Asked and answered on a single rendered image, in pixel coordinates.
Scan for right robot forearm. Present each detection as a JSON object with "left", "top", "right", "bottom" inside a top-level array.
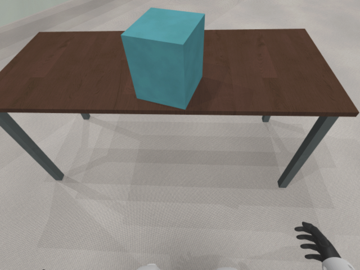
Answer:
[{"left": 322, "top": 257, "right": 355, "bottom": 270}]

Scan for table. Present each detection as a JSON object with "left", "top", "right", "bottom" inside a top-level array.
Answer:
[{"left": 0, "top": 29, "right": 359, "bottom": 188}]

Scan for carton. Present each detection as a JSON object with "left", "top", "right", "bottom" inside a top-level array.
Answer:
[{"left": 121, "top": 7, "right": 205, "bottom": 110}]

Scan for robot right hand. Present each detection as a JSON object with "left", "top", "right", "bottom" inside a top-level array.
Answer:
[{"left": 294, "top": 222, "right": 341, "bottom": 262}]

